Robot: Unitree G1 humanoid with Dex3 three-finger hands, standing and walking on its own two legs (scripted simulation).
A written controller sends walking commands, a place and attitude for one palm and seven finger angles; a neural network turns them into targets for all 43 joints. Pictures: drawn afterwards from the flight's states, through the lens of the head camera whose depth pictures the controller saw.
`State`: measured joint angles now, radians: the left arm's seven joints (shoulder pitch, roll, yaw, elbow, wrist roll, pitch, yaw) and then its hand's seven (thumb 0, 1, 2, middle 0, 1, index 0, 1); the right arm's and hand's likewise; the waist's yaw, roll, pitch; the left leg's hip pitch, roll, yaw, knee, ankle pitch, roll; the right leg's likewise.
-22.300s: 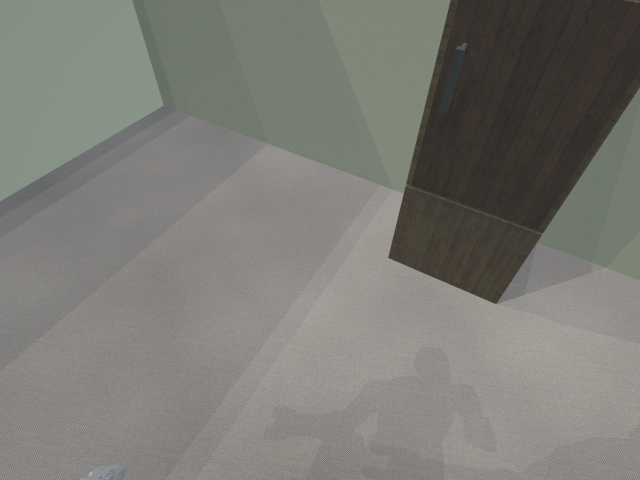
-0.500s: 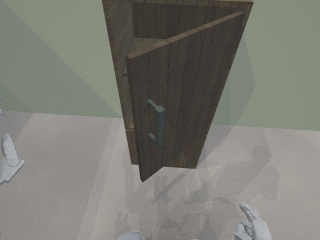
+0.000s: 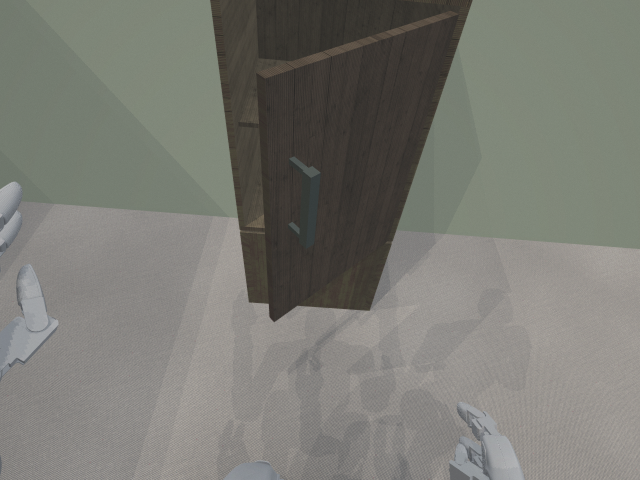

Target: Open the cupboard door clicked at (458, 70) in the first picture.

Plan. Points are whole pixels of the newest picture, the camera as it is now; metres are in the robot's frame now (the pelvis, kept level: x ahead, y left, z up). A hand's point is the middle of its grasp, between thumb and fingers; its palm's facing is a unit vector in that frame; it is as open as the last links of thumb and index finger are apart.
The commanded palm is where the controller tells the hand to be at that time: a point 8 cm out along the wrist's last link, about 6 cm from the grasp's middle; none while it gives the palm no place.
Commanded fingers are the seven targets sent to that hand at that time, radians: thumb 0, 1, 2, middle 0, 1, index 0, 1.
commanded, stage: stop stepping back and stand still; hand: left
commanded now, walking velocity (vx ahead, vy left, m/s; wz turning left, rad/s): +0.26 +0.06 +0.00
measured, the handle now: (301, 204) +0.51 +0.09 +0.03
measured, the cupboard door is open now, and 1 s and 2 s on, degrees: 44 44 44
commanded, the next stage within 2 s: let the arm hang, fingers relaxed in 0.86 s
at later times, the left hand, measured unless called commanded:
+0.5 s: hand out of the picture +0.09 +0.26 +0.17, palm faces +0.48 -0.77 -0.42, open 7.4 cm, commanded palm +0.04 +0.30 +0.18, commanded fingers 0.00 0.90 0.90 -0.20 -0.30 -0.20 -0.30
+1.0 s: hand out of the picture +0.10 +0.30 +0.12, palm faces +0.36 -0.80 -0.48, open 7.4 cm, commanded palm none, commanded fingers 0.00 0.90 0.90 -0.20 -0.30 -0.20 -0.30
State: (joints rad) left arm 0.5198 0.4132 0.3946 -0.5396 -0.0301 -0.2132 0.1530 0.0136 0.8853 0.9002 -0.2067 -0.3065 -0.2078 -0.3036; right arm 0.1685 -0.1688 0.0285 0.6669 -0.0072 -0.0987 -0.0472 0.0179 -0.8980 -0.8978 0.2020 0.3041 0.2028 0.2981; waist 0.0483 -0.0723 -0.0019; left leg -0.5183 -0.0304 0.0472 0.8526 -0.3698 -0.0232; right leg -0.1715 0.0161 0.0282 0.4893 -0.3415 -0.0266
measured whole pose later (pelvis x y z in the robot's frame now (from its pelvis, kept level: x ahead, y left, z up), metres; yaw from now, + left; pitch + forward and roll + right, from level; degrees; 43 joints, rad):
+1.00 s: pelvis -0.10 +0.04 +0.00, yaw +1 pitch +0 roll +0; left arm 0.48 0.39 0.32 -0.32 0.00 -0.20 0.10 0.01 0.89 0.90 -0.20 -0.31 -0.20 -0.30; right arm 0.19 -0.21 0.00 0.69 0.00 -0.15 -0.02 0.02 -0.90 -0.90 0.20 0.30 0.20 0.30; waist 0.01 0.02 0.01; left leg -0.29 0.03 0.05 0.54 -0.25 0.00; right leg -0.25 -0.01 -0.06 0.52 -0.26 -0.01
